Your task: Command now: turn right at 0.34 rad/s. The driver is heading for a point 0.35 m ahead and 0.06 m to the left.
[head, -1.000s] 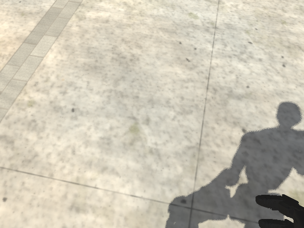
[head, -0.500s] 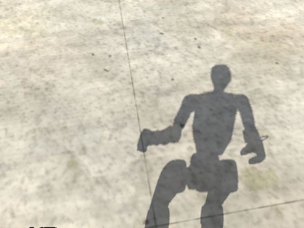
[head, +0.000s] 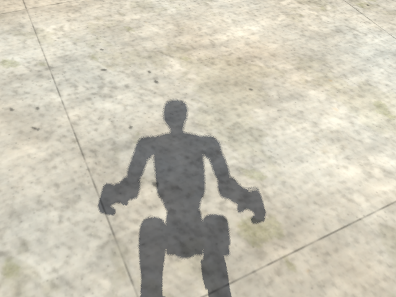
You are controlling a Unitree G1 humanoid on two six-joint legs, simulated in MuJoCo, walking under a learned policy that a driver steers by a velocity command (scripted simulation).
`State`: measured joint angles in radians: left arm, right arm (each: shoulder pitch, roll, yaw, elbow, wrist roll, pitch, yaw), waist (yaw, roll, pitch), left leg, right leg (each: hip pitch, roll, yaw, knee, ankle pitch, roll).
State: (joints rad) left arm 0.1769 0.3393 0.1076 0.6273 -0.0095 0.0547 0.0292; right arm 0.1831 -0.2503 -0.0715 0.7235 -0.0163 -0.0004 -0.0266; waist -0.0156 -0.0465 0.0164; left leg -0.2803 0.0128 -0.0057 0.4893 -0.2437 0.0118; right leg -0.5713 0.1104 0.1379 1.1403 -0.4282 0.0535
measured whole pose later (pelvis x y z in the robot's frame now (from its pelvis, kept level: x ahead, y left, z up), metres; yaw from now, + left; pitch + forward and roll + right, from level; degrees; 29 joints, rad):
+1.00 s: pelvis -0.02 +0.03 +0.01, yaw +19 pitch +2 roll -3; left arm 0.10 0.31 0.09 0.70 0.00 0.02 0.06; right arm 0.21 -0.29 -0.05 0.61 0.01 0.03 -0.03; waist -0.02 -0.02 0.04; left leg -0.29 -0.09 -0.14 0.44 -0.17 0.09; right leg -0.52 0.01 0.12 0.98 -0.31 0.11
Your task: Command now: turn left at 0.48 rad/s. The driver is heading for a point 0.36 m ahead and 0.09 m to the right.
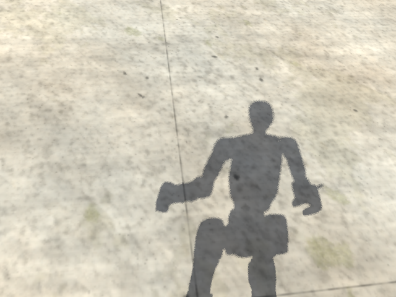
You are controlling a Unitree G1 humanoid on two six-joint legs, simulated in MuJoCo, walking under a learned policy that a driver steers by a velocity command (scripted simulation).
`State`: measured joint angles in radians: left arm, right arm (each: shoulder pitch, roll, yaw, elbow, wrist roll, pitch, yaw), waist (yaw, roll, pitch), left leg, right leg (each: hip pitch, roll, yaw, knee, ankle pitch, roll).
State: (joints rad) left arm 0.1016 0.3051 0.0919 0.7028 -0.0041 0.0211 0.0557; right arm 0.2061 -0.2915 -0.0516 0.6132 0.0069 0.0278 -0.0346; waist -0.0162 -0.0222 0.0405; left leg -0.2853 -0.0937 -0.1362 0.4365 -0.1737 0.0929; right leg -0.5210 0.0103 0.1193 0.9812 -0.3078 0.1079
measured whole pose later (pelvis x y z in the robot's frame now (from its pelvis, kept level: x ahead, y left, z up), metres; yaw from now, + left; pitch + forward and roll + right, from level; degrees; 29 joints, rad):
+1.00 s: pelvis +0.01 -0.11 +0.00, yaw -17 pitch +2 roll +1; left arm 0.21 0.24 0.02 0.67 0.01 -0.02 0.01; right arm 0.23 -0.32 -0.08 0.73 0.02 0.03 -0.02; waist 0.00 0.04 0.00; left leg -0.51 0.04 -0.02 1.05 -0.31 -0.06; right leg -0.21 0.03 -0.02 0.41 -0.23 -0.07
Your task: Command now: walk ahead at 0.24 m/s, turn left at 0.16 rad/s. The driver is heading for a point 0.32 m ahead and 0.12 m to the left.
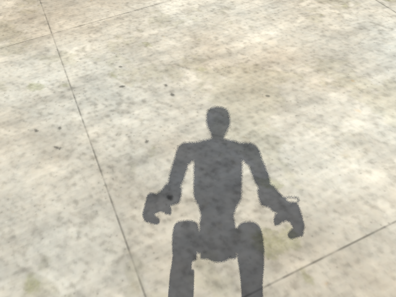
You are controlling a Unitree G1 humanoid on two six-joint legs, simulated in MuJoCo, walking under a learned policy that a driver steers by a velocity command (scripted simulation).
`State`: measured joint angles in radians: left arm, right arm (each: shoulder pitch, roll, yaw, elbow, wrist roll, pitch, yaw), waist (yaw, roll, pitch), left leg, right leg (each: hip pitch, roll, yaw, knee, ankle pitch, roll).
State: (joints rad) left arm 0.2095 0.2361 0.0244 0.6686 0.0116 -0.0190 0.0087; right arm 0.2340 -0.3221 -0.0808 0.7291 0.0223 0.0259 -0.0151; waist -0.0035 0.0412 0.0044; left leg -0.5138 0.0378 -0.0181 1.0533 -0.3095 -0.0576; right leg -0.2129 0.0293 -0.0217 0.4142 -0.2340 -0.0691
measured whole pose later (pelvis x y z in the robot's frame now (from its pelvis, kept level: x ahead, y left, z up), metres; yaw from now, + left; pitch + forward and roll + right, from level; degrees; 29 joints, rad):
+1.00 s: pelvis +0.27 +0.12 -0.01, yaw +16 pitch +0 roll +1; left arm 0.17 0.25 0.04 0.78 0.01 -0.01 0.02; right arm 0.18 -0.24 -0.02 0.81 -0.02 0.00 0.00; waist 0.00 0.01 0.02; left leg -0.16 -0.04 0.01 0.48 -0.32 0.03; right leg -0.30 -0.03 0.01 0.52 -0.22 0.02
